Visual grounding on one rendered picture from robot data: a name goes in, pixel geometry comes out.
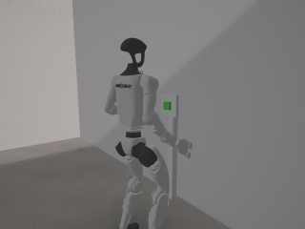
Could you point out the robot left upper arm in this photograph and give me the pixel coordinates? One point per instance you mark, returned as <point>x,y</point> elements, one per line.
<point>110,107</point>

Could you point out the robot right upper arm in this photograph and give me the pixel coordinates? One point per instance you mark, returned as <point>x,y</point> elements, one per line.
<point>149,85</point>

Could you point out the right robot hand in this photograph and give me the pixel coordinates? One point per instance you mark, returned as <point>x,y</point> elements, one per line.
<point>183,147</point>

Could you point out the robot thigh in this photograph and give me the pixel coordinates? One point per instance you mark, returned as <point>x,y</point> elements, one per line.
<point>151,158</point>
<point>136,168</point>

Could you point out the robot right thigh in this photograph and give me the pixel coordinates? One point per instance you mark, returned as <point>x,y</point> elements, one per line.
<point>151,158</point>

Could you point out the panel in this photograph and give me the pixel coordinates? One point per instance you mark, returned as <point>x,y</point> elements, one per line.
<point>172,115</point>

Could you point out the right robot forearm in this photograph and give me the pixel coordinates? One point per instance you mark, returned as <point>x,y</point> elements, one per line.
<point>159,129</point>

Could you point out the robot left thigh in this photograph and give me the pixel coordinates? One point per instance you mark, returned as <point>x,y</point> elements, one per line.
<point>136,168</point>

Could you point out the button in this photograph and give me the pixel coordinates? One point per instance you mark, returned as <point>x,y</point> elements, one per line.
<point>167,105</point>

